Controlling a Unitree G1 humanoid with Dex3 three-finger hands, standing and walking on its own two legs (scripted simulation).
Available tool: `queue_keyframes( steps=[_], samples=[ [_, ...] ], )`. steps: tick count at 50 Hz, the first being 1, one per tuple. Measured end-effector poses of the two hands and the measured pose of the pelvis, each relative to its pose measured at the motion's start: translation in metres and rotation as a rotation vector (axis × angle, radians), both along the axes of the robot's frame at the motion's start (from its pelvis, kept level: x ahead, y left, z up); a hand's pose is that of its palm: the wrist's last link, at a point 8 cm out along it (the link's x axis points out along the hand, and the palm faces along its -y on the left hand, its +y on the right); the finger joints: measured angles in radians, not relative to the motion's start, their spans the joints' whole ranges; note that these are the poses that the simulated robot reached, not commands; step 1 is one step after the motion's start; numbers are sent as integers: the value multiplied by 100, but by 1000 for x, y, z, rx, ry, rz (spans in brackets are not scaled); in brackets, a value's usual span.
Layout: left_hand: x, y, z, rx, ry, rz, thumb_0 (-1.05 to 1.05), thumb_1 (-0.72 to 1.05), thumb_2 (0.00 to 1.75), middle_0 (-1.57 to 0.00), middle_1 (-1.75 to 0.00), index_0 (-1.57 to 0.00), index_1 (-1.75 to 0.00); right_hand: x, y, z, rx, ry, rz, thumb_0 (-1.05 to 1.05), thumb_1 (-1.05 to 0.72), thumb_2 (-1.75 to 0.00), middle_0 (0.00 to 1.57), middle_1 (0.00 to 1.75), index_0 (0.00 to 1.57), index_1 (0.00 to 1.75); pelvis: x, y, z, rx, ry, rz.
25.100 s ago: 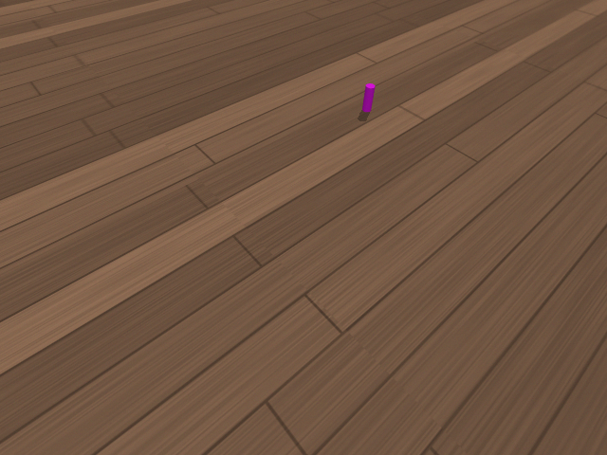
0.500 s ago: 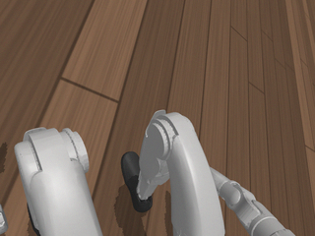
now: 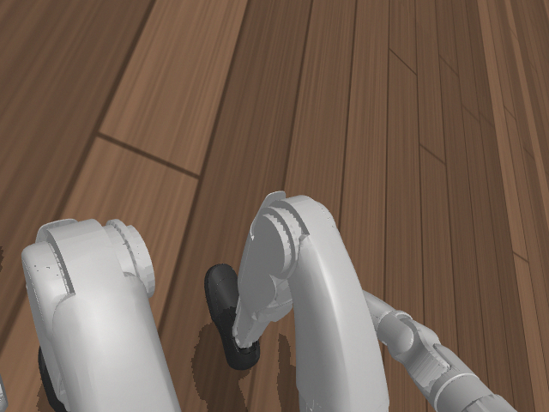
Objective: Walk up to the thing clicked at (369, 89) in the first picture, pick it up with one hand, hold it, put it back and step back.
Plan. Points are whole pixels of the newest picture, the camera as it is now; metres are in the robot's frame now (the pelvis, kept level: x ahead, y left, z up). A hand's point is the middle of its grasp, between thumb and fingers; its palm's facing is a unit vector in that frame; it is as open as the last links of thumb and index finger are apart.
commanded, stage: open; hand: left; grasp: from the side
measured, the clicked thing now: out of the picture +0.39 +0.29 -0.20
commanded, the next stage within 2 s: withdraw in 0.42 s
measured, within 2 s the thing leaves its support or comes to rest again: neither
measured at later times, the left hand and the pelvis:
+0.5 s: hand out of the picture +0.39 +0.28 -0.17, palm faces +0.38 -0.93 +0.02, open 14.6 cm; pelvis +0.00 +0.00 +0.00, yaw +0 degrees
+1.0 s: hand out of the picture +0.37 +0.35 -0.08, palm faces +0.37 -0.93 -0.04, open 17.6 cm; pelvis +0.00 +0.00 +0.02, yaw +2 degrees
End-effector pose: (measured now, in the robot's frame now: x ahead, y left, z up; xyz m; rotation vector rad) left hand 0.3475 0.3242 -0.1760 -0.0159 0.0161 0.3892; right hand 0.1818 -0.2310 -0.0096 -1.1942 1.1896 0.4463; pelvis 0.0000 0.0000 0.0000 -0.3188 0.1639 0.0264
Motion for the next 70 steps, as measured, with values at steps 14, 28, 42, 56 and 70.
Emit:
queue_keyframes(
  steps=[14, 28, 42, 56, 70],
  samples=[
    [3, 0, 4, 5, -14, -6, 0, -23, 54, -74, -64, -73, -64, -2, 0, 2, 1, -5, 1, 0, -92, -89, 21, 30, 21, 30, -2, 0, 0, -1, -7, -5],
    [2, 0, 2, -5, -17, 0, -1, -47, 24, -40, -26, -38, -27, -6, 0, 3, -4, -5, 0, 0, -92, -90, 21, 31, 21, 30, -3, 0, 0, -2, -13, -7],
    [4, 40, 43, 69, -113, 24, -1, -55, 10, -11, -3, -9, -4, -2, 2, 6, 18, -33, -60, 0, -90, -90, 21, 31, 21, 30, 1, 0, 7, 3, 27, 5],
    [-24, 84, 114, 135, 122, -31, -1, -58, 7, -6, -2, -5, -3, 26, 6, 2, 213, -180, -281, 0, -90, -90, 20, 31, 21, 30, 5, -4, 33, 57, 177, 44],
    [-84, 103, 225, 319, 500, 85, -1, -56, 6, -6, -5, -5, -5, 23, -2, 0, 379, -148, -593, 0, -91, -90, 20, 31, 21, 30, 13, -14, 93, 145, 368, 93]
  ],
)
